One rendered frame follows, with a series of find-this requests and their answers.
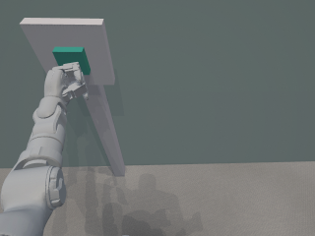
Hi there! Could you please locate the left robot hand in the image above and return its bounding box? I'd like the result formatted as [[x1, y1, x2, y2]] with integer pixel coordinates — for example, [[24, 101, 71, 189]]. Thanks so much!
[[44, 62, 90, 106]]

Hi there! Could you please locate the left robot forearm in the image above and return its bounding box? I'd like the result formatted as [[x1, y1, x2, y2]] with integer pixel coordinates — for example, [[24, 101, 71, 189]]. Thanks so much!
[[0, 96, 68, 211]]

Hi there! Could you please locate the robot left upper arm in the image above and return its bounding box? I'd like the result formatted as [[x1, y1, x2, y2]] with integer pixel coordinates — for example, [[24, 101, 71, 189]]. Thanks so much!
[[0, 165, 67, 236]]

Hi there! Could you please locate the button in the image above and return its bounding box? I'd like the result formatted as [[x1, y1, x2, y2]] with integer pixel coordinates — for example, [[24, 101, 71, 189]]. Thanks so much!
[[52, 46, 91, 75]]

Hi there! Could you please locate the panel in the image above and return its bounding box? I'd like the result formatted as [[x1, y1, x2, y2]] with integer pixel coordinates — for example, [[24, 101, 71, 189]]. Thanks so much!
[[19, 18, 125, 177]]

